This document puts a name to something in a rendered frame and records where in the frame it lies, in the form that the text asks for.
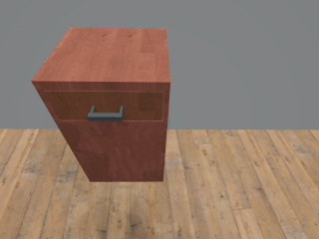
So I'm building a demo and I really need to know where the drawer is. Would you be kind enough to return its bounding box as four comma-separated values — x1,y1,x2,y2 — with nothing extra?
44,90,163,120

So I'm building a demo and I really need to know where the cabinet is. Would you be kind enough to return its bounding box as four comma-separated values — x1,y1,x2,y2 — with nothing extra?
31,27,170,182

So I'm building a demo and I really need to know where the handle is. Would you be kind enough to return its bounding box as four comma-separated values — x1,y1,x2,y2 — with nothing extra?
87,106,124,121

